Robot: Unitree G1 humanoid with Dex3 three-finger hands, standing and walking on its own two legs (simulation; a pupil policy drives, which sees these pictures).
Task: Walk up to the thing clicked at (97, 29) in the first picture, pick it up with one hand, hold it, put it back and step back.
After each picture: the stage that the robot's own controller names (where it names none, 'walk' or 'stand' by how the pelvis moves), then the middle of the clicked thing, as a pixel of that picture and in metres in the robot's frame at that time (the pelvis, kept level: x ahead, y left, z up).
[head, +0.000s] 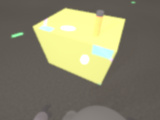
stand; (98, 24) +0.88 -0.04 +0.11
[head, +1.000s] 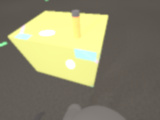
walk; (76, 25) +0.76 +0.19 +0.13
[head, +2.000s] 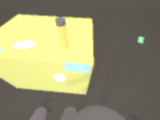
stand; (62, 35) +0.59 +0.25 +0.13
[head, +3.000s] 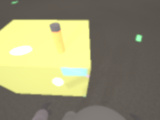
stand; (58, 40) +0.56 +0.27 +0.11
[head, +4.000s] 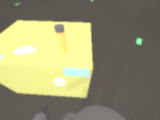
stand; (61, 40) +0.57 +0.25 +0.11
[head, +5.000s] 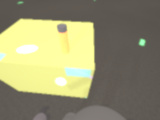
stand; (64, 40) +0.57 +0.24 +0.11
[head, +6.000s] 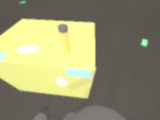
stand; (65, 40) +0.57 +0.23 +0.11
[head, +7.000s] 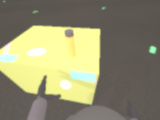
rise first; (70, 44) +0.57 +0.21 +0.11
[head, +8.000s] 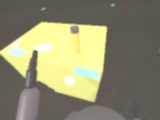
go down; (75, 41) +0.59 +0.20 +0.11
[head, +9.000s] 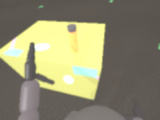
go down; (73, 40) +0.59 +0.20 +0.11
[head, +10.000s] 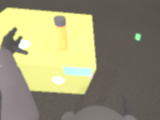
go down; (62, 35) +0.56 +0.19 +0.13
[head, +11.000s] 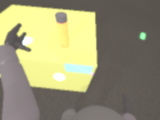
close in; (63, 32) +0.58 +0.19 +0.13
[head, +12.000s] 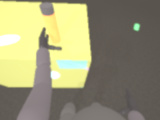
close; (52, 26) +0.59 +0.22 +0.16
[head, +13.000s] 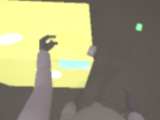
close; (77, 44) +0.50 +0.06 +0.09
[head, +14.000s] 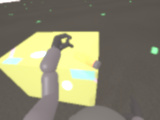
lift; (86, 59) +0.51 +0.06 +0.04
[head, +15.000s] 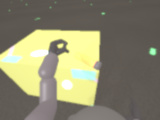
hold; (86, 60) +0.51 +0.05 +0.04
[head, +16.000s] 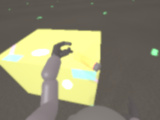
hold; (86, 61) +0.49 +0.06 +0.03
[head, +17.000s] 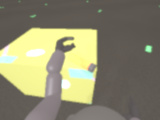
hold; (81, 62) +0.47 +0.09 +0.03
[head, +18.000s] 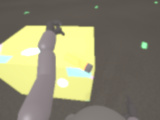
crouch; (77, 62) +0.45 +0.10 +0.03
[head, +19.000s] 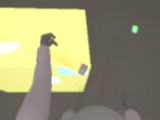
lower; (68, 62) +0.40 +0.11 +0.04
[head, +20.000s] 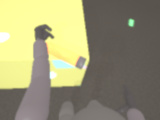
lower; (64, 54) +0.42 +0.12 +0.08
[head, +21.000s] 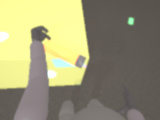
lower; (64, 54) +0.42 +0.12 +0.08
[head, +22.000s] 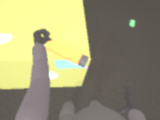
lower; (67, 53) +0.43 +0.10 +0.08
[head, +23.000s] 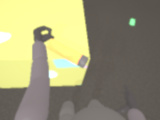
open; (67, 53) +0.43 +0.10 +0.08
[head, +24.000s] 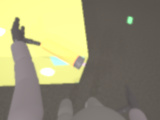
sink last; (63, 53) +0.42 +0.12 +0.08
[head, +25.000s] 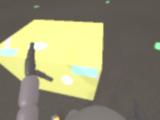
sink last; out of the picture +0.03 +0.32 -0.68
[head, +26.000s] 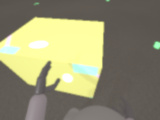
stand; out of the picture -0.12 +0.48 -0.73
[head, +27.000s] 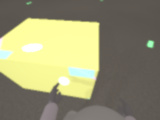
stand; out of the picture -0.31 +0.62 -0.74
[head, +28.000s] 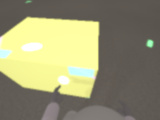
stand; out of the picture -0.48 +0.75 -0.74
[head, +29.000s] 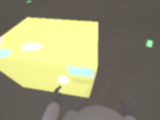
stand; out of the picture -0.64 +0.88 -0.74
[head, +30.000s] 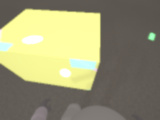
walk; out of the picture -0.76 +0.99 -0.73
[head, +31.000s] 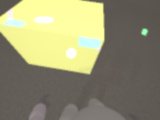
walk; out of the picture -0.67 +1.07 -0.73
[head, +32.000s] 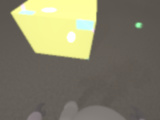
stand; out of the picture -0.54 +1.22 -0.72
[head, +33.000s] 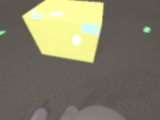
stand; out of the picture -0.60 +1.39 -0.73
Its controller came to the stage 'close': yes
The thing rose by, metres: 0.00
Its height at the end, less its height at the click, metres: -0.85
